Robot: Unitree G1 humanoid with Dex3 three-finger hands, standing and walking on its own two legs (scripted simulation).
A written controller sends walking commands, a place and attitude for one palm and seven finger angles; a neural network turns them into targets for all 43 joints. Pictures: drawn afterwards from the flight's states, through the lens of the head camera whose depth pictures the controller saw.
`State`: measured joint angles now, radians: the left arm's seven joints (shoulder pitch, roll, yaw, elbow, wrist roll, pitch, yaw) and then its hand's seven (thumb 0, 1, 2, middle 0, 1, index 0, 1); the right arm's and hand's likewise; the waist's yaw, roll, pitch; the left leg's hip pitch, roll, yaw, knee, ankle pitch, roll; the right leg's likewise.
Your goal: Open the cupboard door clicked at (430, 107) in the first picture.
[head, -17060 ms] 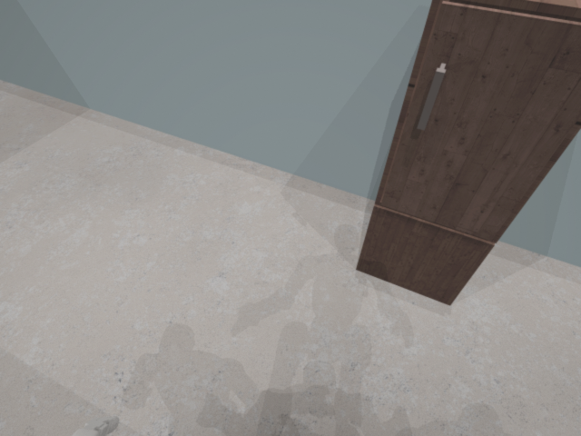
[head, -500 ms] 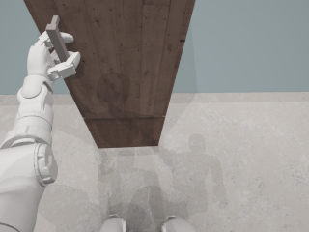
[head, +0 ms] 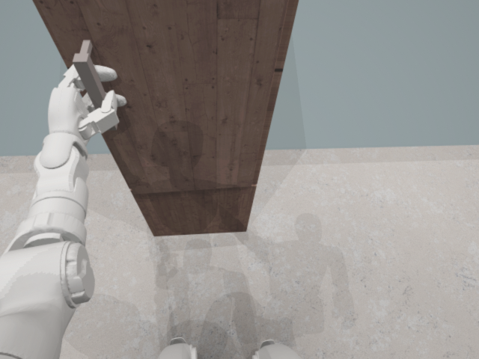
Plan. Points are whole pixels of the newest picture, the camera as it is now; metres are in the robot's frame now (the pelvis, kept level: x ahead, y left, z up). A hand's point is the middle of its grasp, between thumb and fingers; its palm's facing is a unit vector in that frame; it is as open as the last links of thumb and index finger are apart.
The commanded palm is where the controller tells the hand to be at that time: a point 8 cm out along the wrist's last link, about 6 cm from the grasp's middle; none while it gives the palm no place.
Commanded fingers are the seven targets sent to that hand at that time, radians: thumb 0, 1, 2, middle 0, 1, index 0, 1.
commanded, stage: pull the door open along its arc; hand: left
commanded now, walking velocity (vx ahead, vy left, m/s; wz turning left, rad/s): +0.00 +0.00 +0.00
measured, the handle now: (99, 88) +0.55 +0.20 +0.11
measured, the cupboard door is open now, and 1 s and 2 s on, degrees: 2 52 49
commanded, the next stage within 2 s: open thumb and fingers to let go in 0.86 s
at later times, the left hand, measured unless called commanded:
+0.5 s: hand (147, 179) +0.37 +0.11 +0.11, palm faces +0.32 -0.94 +0.08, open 6.0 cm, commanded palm +0.30 +0.16 +0.10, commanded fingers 0.00 0.90 0.90 -0.40 -1.35 -0.40 -1.35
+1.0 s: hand (216, 225) +0.29 +0.02 +0.11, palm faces +0.30 -0.95 -0.02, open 5.9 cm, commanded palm +0.25 +0.07 +0.10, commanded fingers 0.00 0.69 0.81 -0.38 -1.33 -0.38 -1.33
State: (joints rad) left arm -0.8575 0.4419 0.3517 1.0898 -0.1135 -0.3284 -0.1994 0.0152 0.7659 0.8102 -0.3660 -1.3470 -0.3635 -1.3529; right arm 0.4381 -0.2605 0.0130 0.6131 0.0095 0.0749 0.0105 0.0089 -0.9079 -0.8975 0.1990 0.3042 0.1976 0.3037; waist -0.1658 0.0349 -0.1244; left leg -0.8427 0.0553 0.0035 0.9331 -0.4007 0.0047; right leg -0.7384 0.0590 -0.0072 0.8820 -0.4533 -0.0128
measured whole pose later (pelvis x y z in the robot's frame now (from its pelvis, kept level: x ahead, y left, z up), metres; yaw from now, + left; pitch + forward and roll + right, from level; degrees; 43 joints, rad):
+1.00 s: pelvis +0.01 -0.05 +0.02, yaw +5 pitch +3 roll +1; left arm 0.14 -0.06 -0.31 -0.01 0.04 -0.06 0.53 0.01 0.70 0.76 -0.35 -1.33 -0.36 -1.34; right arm 0.21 -0.20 0.00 0.56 -0.04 0.07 0.02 0.02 -0.91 -0.90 0.20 0.30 0.19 0.30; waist -0.05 0.05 -0.09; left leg -0.46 0.03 -0.06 0.76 -0.36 -0.04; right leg -0.36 0.04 -0.07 0.77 -0.48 -0.07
